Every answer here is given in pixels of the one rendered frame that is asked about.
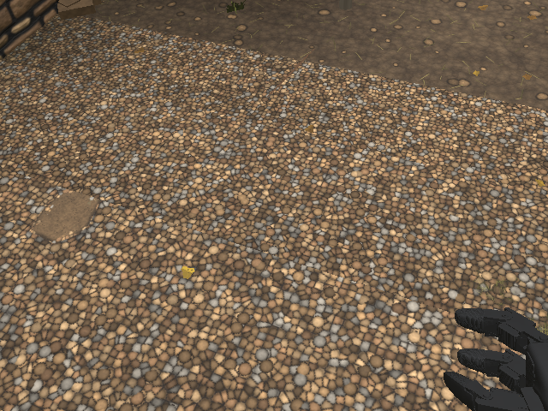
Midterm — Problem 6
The robot right hand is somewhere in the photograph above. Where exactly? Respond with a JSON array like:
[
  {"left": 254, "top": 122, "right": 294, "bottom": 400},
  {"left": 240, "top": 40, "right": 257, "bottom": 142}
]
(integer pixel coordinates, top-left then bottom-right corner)
[{"left": 444, "top": 307, "right": 548, "bottom": 411}]

